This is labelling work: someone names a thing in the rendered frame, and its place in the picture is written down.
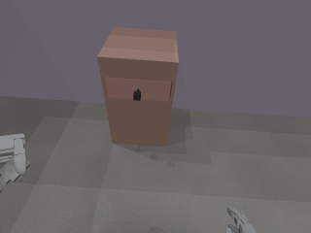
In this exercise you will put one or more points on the cabinet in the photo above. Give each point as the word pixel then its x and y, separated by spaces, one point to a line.
pixel 139 54

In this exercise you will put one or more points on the drawer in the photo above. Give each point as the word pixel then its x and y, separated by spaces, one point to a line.
pixel 150 90

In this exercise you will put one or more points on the robot left hand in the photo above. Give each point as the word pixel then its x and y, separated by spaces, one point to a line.
pixel 13 157

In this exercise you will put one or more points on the handle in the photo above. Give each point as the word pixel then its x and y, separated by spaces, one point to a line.
pixel 137 95

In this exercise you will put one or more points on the robot right hand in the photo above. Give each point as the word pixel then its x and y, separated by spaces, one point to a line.
pixel 240 220

